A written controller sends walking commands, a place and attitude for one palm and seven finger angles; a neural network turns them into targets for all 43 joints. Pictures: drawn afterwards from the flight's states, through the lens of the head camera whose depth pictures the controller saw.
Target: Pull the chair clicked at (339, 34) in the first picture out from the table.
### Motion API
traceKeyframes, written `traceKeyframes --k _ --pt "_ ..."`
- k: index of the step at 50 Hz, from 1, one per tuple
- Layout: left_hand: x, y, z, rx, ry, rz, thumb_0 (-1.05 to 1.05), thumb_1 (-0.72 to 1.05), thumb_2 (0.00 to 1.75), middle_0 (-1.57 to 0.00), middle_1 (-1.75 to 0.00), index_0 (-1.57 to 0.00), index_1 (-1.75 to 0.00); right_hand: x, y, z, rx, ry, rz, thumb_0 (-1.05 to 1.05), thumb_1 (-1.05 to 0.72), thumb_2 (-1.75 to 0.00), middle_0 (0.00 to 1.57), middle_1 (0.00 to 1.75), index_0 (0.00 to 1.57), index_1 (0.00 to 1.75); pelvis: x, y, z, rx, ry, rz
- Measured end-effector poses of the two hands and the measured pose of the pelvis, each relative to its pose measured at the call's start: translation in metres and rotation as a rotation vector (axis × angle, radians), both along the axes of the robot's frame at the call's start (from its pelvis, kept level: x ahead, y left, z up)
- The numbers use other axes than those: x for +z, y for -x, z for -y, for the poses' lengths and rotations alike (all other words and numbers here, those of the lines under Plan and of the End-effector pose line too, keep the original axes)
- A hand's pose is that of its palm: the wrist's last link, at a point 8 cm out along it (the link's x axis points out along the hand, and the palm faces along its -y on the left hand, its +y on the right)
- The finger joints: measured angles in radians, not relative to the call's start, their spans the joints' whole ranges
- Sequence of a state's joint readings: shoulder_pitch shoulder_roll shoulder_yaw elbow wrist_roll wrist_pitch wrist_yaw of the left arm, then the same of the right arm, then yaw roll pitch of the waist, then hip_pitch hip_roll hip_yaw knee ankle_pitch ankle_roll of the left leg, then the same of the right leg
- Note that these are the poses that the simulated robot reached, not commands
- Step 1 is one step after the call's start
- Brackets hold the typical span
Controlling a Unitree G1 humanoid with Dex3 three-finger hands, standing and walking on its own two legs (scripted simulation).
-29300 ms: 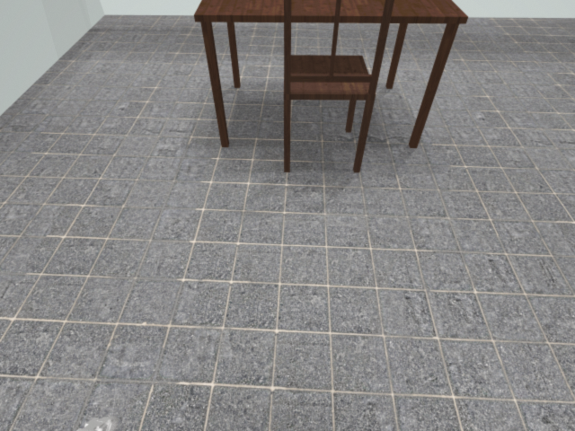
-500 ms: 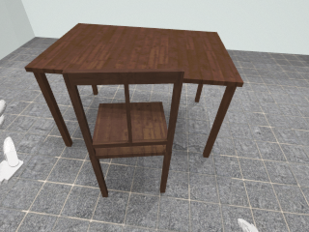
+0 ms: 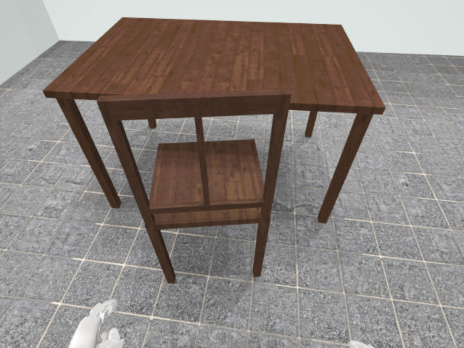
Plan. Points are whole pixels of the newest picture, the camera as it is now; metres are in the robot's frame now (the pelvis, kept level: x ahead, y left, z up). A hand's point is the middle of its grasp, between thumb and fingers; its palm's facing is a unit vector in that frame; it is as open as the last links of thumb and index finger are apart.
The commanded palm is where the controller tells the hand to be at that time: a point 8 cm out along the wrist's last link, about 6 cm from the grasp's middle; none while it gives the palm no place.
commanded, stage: let the arm hang, fingers relaxed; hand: left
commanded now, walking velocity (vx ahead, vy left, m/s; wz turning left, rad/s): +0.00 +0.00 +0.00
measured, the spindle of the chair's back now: (203, 165) +0.57 +0.10 -0.05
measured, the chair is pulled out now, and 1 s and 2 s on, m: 0.13 0.13 0.13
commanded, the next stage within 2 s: look to check the result in 0.90 s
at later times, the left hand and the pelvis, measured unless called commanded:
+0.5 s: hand out of the picture +0.02 +0.18 -0.16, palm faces -0.03 -0.97 -0.22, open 7.3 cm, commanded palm none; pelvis +0.04 +0.00 +0.02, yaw -2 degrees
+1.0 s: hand out of the picture +0.07 +0.16 -0.16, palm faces -0.04 -0.98 -0.20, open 7.3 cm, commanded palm none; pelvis +0.06 -0.01 +0.02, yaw -3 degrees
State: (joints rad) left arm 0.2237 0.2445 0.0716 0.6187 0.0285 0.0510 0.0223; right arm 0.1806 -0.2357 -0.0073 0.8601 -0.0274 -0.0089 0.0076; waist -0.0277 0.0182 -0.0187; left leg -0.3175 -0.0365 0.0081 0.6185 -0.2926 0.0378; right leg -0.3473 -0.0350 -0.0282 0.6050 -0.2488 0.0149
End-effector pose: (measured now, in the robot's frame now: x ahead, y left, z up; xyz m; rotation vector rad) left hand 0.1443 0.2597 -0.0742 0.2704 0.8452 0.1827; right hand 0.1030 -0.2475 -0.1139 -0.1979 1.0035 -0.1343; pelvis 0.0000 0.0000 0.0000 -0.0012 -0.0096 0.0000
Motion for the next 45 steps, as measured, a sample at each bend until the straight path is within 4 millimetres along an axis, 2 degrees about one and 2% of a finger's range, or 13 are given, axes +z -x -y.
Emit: traceKeyframes --k 2,4,7,10,13,16,21,30,34,45 --pt "-0.037 0.034 0.027 -0.01 0.092 -0.197 0.01 0.91 0.89 -0.19 -0.29 -0.19 -0.3 -0.002 0.018 -0.001 -0.023 0.007 -0.075 0.01 -0.91 -0.9 0.2 0.3 0.2 0.3 0.003 -0.003 0.0 -0.011 -0.003 0.003" --pt "-0.057 0.065 0.046 0.025 0.158 -0.326 0.01 0.94 0.89 -0.2 -0.3 -0.19 -0.3 -0.002 0.037 -0.002 -0.043 0.015 -0.156 0.01 -0.91 -0.9 0.2 0.3 0.2 0.3 0.006 -0.005 0.001 -0.017 -0.002 0.003" --pt "-0.063 0.093 0.038 0.077 0.151 -0.417 -0.02 1.02 0.89 -0.2 -0.3 -0.2 -0.3 -0.002 0.065 -0.005 -0.058 0.02 -0.28 0.01 -0.91 -0.9 0.2 0.3 0.2 0.3 0.011 -0.009 0.004 -0.016 0.003 -0.001" --pt "-0.061 0.119 0.03 0.088 0.135 -0.515 -0.02 1.01 0.89 -0.2 -0.3 -0.2 -0.3 -0.004 0.085 -0.009 -0.08 0.011 -0.37 0.01 -0.91 -0.9 0.2 0.3 0.2 0.3 0.014 -0.014 0.004 -0.017 0.007 -0.005" --pt "-0.056 0.138 0.024 0.1 0.112 -0.593 -0.01 0.98 0.89 -0.2 -0.3 -0.2 -0.3 -0.008 0.098 -0.014 -0.103 -0.008 -0.422 0.01 -0.91 -0.9 0.2 0.3 0.2 0.3 0.016 -0.019 0.003 -0.022 0.006 -0.007" --pt "-0.051 0.147 0.021 0.108 0.093 -0.641 0.0 0.96 0.89 -0.2 -0.3 -0.2 -0.3 -0.011 0.104 -0.02 -0.118 -0.03 -0.447 0.01 -0.91 -0.9 0.2 0.3 0.2 0.3 0.017 -0.024 0.002 -0.027 0.004 -0.006" --pt "-0.048 0.143 0.025 0.106 0.083 -0.652 0.0 0.93 0.89 -0.2 -0.3 -0.2 -0.3 -0.017 0.101 -0.029 -0.13 -0.063 -0.449 0.01 -0.91 -0.9 0.2 0.3 0.2 0.3 0.018 -0.031 0.002 -0.036 0.001 -0.003" --pt "-0.052 0.098 0.049 0.064 0.12 -0.555 0.01 0.91 0.89 -0.19 -0.3 -0.2 -0.3 -0.021 0.083 -0.035 -0.137 -0.086 -0.411 0.01 -0.92 -0.9 0.2 0.3 0.2 0.3 0.018 -0.041 0.004 -0.048 -0.002 0.004" --pt "-0.052 0.087 0.048 0.055 0.108 -0.539 0.02 0.94 0.89 -0.2 -0.3 -0.2 -0.3 -0.02 0.08 -0.031 -0.153 -0.082 -0.4 0.01 -0.92 -0.9 0.2 0.3 0.2 0.3 0.018 -0.046 0.007 -0.055 -0.001 0.005" --pt "-0.052 0.075 0.05 0.052 0.108 -0.533 0.01 0.93 0.89 -0.2 -0.3 -0.2 -0.3 -0.018 0.08 -0.025 -0.168 -0.074 -0.419 0.01 -0.92 -0.9 0.2 0.3 0.2 0.3 0.018 -0.054 0.011 -0.06 0.0 0.004"
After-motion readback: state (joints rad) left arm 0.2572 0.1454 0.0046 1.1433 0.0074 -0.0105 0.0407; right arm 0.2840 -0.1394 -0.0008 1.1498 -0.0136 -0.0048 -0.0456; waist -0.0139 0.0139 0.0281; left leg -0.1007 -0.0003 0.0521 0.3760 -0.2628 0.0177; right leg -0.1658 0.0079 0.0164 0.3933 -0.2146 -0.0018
